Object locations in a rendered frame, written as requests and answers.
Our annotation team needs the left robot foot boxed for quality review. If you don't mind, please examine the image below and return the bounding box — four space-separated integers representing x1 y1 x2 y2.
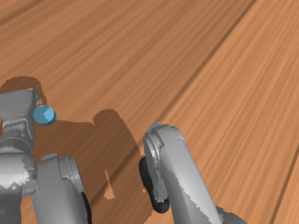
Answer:
81 192 92 224

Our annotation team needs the left robot arm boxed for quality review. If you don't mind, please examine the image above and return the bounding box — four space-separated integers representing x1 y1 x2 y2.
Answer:
0 116 37 224

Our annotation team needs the left robot hand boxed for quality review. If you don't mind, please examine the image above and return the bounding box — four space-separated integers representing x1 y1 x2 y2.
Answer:
0 87 40 121

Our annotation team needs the right robot hand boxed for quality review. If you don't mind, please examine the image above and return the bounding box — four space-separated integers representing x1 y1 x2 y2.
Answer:
215 206 247 224

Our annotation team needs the tin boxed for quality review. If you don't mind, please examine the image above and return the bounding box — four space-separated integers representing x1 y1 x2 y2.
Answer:
32 105 57 126

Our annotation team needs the right robot foot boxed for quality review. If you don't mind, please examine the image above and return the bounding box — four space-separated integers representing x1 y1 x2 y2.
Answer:
139 157 170 213

